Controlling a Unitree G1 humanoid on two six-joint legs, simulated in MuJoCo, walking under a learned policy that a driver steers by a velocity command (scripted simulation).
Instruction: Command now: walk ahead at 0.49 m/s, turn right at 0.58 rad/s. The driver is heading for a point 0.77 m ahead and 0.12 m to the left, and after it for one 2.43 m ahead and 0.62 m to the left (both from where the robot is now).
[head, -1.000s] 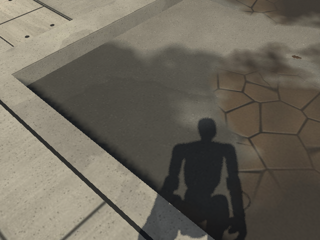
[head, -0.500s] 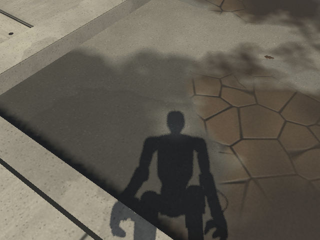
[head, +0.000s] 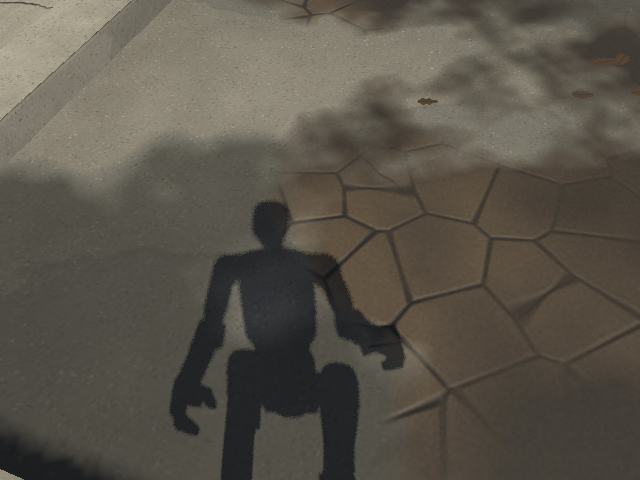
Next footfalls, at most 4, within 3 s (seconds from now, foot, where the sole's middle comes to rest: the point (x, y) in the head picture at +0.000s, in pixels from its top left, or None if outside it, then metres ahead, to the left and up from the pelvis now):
0.50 left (276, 478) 0.53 0.17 -0.92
0.94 right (331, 362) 0.82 0.05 -0.92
1.40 left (225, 326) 0.92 0.34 -0.92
1.92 right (262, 226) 1.27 0.27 -0.92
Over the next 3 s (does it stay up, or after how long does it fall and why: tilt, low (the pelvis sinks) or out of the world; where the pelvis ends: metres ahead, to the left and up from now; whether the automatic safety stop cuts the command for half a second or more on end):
stays up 1.63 0.51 -0.16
